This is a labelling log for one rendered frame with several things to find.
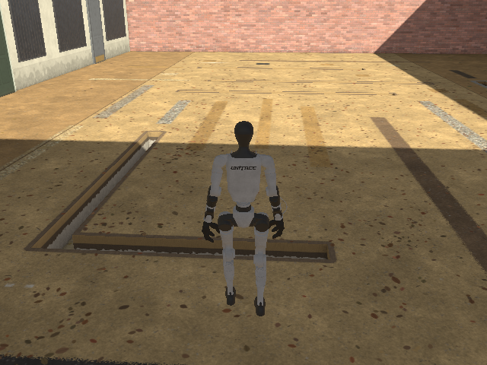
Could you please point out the robot left upper arm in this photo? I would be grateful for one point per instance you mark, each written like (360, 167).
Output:
(216, 176)

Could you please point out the right robot shin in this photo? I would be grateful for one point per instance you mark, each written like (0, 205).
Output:
(260, 274)

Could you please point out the right robot hand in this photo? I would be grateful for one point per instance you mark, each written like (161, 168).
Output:
(279, 227)

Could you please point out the robot left forearm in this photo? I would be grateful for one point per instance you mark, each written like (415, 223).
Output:
(210, 207)

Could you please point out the robot torso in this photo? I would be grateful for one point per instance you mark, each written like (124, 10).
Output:
(243, 177)

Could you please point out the robot right upper arm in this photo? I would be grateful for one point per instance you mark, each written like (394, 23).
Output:
(268, 162)

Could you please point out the left robot hand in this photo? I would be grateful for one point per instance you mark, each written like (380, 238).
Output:
(206, 231)

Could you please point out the robot right forearm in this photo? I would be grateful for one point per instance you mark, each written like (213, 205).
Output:
(276, 206)

